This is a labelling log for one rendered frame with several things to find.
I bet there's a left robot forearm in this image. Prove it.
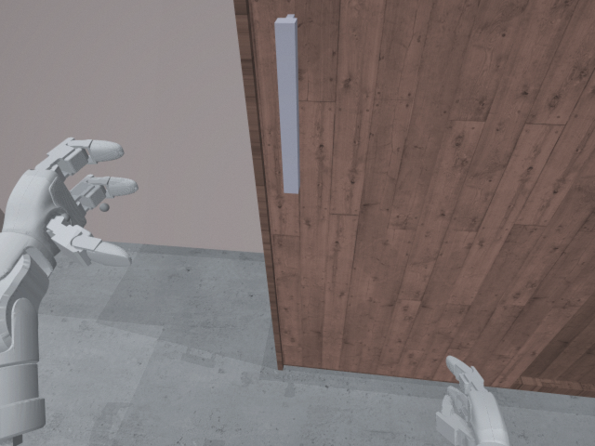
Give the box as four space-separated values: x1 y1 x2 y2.
0 232 57 446

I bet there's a handle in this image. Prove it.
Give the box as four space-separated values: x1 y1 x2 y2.
274 14 300 194

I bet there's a right robot hand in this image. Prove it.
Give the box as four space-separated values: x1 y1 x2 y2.
436 356 509 446

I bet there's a left robot hand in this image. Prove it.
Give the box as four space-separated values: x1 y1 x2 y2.
2 138 139 267

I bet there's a wardrobe door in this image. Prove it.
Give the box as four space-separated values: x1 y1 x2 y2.
520 292 595 384
248 0 595 387

